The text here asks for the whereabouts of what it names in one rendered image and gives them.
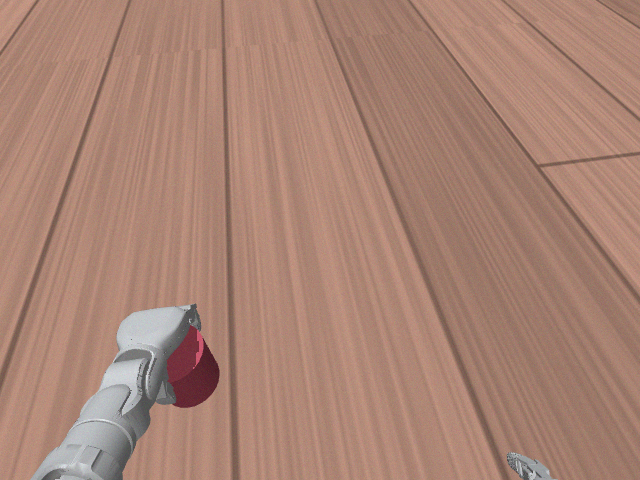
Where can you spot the left robot arm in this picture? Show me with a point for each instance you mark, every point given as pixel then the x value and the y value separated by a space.
pixel 103 438

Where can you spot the mug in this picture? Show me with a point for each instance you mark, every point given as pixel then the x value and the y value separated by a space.
pixel 193 371

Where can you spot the right robot hand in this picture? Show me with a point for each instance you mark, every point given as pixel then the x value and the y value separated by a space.
pixel 527 468

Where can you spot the left robot hand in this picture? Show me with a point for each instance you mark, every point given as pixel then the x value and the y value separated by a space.
pixel 163 328

